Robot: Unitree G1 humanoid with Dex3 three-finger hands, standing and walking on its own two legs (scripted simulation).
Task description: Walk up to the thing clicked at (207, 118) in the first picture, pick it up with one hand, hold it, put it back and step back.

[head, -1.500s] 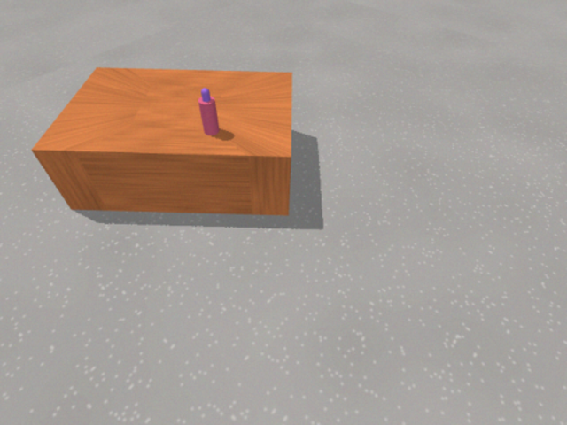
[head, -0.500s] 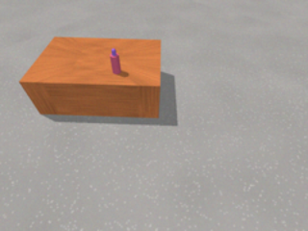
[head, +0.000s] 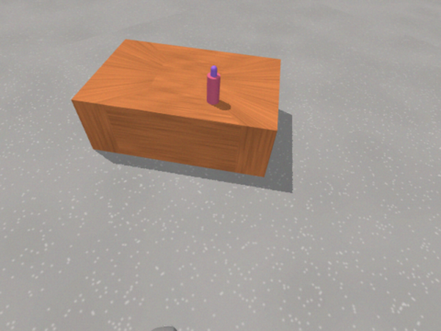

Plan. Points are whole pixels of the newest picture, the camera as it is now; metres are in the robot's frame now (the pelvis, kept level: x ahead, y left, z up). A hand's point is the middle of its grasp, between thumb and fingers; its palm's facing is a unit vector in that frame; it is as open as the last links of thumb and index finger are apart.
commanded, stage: walk up
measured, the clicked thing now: (213, 84) +1.24 +0.02 -0.29
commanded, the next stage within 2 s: none
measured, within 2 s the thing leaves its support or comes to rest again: neither
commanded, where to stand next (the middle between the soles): +0.57 +0.17 m, yaw +5 degrees
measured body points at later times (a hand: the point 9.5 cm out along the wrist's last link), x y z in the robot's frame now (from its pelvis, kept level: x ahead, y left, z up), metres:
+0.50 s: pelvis +0.18 +0.04 +0.02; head +0.19 +0.01 +0.47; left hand +0.18 +0.37 -0.06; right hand +0.29 -0.27 -0.11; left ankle +0.19 +0.18 -0.66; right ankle +0.22 -0.08 -0.71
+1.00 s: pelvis +0.35 +0.16 +0.03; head +0.36 +0.17 +0.47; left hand +0.33 +0.48 -0.10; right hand +0.47 -0.14 -0.07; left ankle +0.34 +0.24 -0.71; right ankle +0.46 +0.01 -0.66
